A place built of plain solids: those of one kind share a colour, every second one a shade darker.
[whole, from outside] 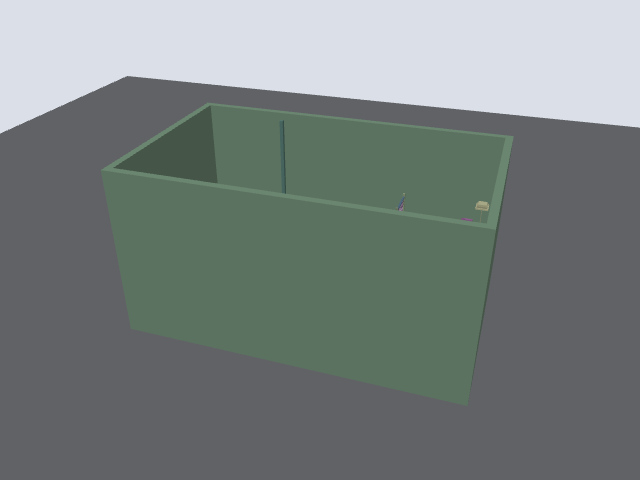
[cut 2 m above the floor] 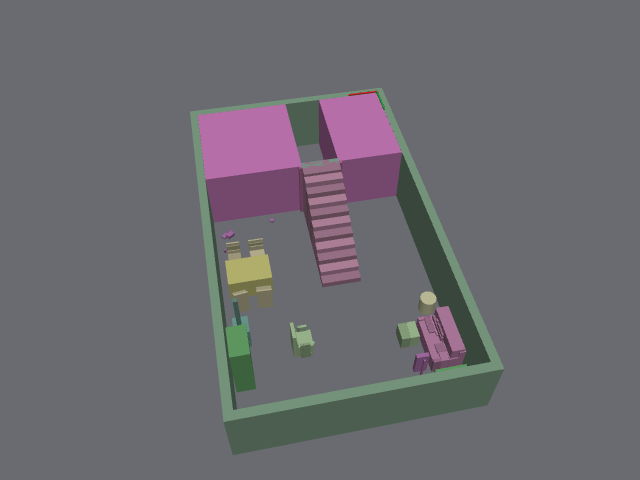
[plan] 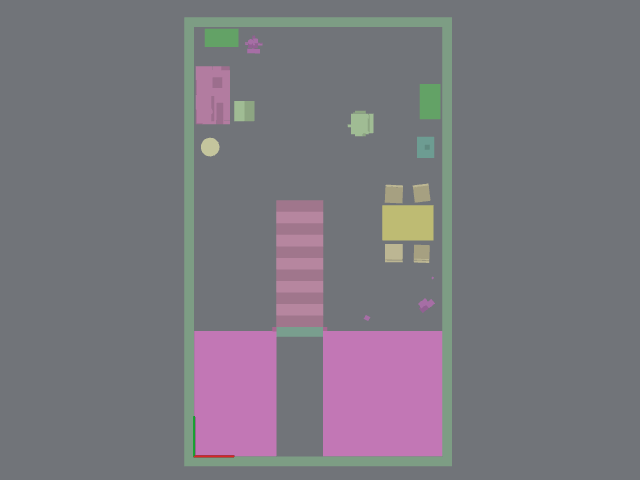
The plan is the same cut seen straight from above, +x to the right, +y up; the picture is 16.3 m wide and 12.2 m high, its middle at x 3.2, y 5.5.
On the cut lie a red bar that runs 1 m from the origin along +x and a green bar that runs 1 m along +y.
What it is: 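A dwelling of one tall room, 6.3 x 10.9 m inside and 5.8 m high, with a sleeping gallery 2.28 m up across one short end and a free-standing straight stair of 12 risers to it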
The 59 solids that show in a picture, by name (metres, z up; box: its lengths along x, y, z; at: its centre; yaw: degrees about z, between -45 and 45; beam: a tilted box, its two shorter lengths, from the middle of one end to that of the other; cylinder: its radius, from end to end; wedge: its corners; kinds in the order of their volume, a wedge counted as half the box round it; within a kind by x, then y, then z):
{
 "wall_1": {"box": [0.25, 11.41, 5.96], "at": [-0.12, 5.46, 2.93]},
 "wall_2": {"box": [6.81, 0.25, 5.96], "at": [3.15, -0.12, 2.93]},
 "wall_3": {"box": [6.81, 0.25, 5.96], "at": [3.15, 11.04, 2.93]},
 "wall_4": {"box": [0.25, 11.41, 5.96], "at": [6.43, 5.46, 2.93]},
 "plinth_1": {"box": [2.1, 3.19, 2.16], "at": [1.05, 1.6, 1.03]},
 "plinth_2": {"box": [3.03, 3.19, 2.16], "at": [4.79, 1.6, 1.03]},
 "step_1": {"box": [1.2, 0.53, 2.14], "at": [2.69, 3.32, 1.02]},
 "step_2": {"box": [1.2, 0.83, 1.95], "at": [2.69, 3.46, 0.93]},
 "step_3": {"box": [1.2, 0.88, 1.76], "at": [2.69, 3.73, 0.83]},
 "step_4": {"box": [1.2, 0.88, 1.57], "at": [2.69, 4.02, 0.73]},
 "step_5": {"box": [1.2, 0.88, 1.38], "at": [2.69, 4.31, 0.64]},
 "step_6": {"box": [1.2, 0.88, 1.19], "at": [2.69, 4.61, 0.55]},
 "step_7": {"box": [1.2, 0.88, 1.0], "at": [2.69, 4.9, 0.45]},
 "step_8": {"box": [1.2, 0.88, 0.81], "at": [2.69, 5.19, 0.35]},
 "step_9": {"box": [1.2, 0.88, 0.62], "at": [2.69, 5.48, 0.26]},
 "step_10": {"box": [1.2, 0.88, 0.43], "at": [2.69, 5.78, 0.17]},
 "step_11": {"box": [1.2, 0.88, 0.24], "at": [2.69, 6.07, 0.07]},
 "slotfit_seat_1": {"box": [0.17, 0.35, 0.85], "at": [0.13, 9.74, 0.37]},
 "slotfit_seat_2": {"box": [0.38, 1.43, 0.95], "at": [0.25, 9.18, 0.42]},
 "slotfit_seat_3": {"box": [0.42, 0.6, 0.57], "at": [0.25, 9.62, 0.23]},
 "slotfit_seat_4": {"box": [0.35, 0.68, 0.57], "at": [0.39, 8.78, 0.23]},
 "slotfit_seat_5": {"box": [0.2, 0.65, 0.67], "at": [0.41, 8.84, 0.29]},
 "slotfit_seat_6": {"box": [0.23, 0.28, 0.57], "at": [0.58, 9.78, 0.23]},
 "slotfit_seat_7": {"box": [0.25, 0.28, 0.57], "at": [0.59, 9.5, 0.23]},
 "slotfit_seat_8": {"box": [0.17, 0.28, 0.57], "at": [0.65, 8.58, 0.23]},
 "slotfit_seat_9": {"box": [0.17, 0.28, 0.57], "at": [0.65, 8.85, 0.23]},
 "slotfit_seat_10": {"box": [0.52, 1.27, 0.52], "at": [0.65, 9.18, 0.21]},
 "slotfit_seat_11": {"box": [0.22, 0.1, 0.57], "at": [0.8, 9.87, 0.23]},
 "slotfit_storage_1": {"box": [0.86, 0.47, 1.15], "at": [0.7, 10.64, 0.53]},
 "slotfit_storage_2": {"box": [0.53, 0.9, 1.94], "at": [6.0, 9.02, 0.92]},
 "slotfit_loft_table_1": {"box": [1.31, 0.9, 0.8], "at": [5.43, 5.93, 0.35]},
 "head_base_1": {"box": [1.2, 0.25, 2.23], "at": [2.69, 3.17, 1.06]},
 "slotfit_loft_chair_1": {"box": [0.43, 0.05, 0.71], "at": [5.07, 5.01, 0.31], "yaw": -0.1},
 "slotfit_loft_chair_2": {"box": [0.45, 0.05, 0.94], "at": [5.08, 4.96, 0.42], "yaw": -0.1},
 "slotfit_loft_chair_3": {"box": [0.45, 0.025, 0.83], "at": [5.08, 5.0, 0.37], "yaw": -0.1},
 "slotfit_loft_chair_4": {"box": [0.45, 0.39, 0.53], "at": [5.08, 5.2, 0.21], "yaw": -0.1},
 "slotfit_loft_chair_5": {"box": [0.45, 0.41, 0.52], "at": [5.08, 6.64, 0.21], "yaw": -2.6},
 "slotfit_loft_chair_6": {"box": [0.45, 0.05, 0.91], "at": [5.09, 6.87, 0.4], "yaw": -2.6},
 "slotfit_loft_chair_7": {"box": [0.41, 0.05, 0.96], "at": [5.76, 6.89, 0.43], "yaw": 7.0},
 "slotfit_loft_chair_8": {"box": [0.4, 0.05, 0.94], "at": [5.78, 4.95, 0.42], "yaw": -1.8},
 "slotfit_loft_chair_9": {"box": [0.4, 0.025, 0.84], "at": [5.78, 4.98, 0.37], "yaw": -1.8},
 "slotfit_loft_chair_10": {"box": [0.41, 0.42, 0.51], "at": [5.78, 6.68, 0.21], "yaw": 7.0},
 "slotfit_loft_chair_11": {"box": [0.4, 0.41, 0.53], "at": [5.79, 5.17, 0.21], "yaw": -1.8},
 "slotfit_known_1": {"box": [0.26, 0.52, 0.53], "at": [1.15, 8.77, 0.22]},
 "slotfit_known_2": {"box": [0.26, 0.52, 0.53], "at": [1.41, 8.77, 0.22]},
 "slotfit_known_3": {"box": [0.2, 0.08, 0.72], "at": [4.19, 8.17, 0.31]},
 "slotfit_known_4": {"box": [0.2, 0.07, 0.72], "at": [4.19, 8.75, 0.31]},
 "slotfit_known_5": {"box": [0.45, 0.53, 0.51], "at": [4.21, 8.45, 0.21]},
 "slotfit_known_6": {"box": [0.07, 0.07, 0.72], "at": [4.33, 8.75, 0.31]},
 "slotfit_known_7": {"box": [0.1, 0.5, 1.07], "at": [4.51, 8.46, 0.48]},
 "stove_1": {"box": [0.44, 0.54, 0.83], "at": [5.89, 7.86, 0.36]},
 "stove_2": {"box": [0.13, 0.13, 5.0], "at": [5.92, 7.86, 3.26]},
 "slotfit_hallpiece_corner_1": {"cylinder": 0.24, "from": [0.41, 7.86, -0.05], "to": [0.41, 7.86, 0.52]},
 "slotfit_hallpiece_corner_2": {"box": [0.29, 0.29, 0.06], "at": [5.62, 0.39, 3.72]},
 "clutter_clhall_1": {"box": [0.33, 0.12, 0.74], "at": [1.51, 10.3, 1.43], "yaw": -2.0},
 "clutter_clhall_2": {"box": [0.05, 0.05, 1.9], "at": [1.52, 10.47, 0.9], "yaw": -2.0},
 "clutter_clhall_3": {"box": [0.24, 0.15, 0.17], "at": [5.83, 3.89, 0.03], "yaw": 37.3},
 "clutter_clhall_4": {"box": [0.2, 0.15, 0.11], "at": [6.0, 3.88, 0.01], "yaw": 37.3},
 "post_1": {"box": [0.11, 0.12, 2.16], "at": [3.33, 3.23, 1.03]}
}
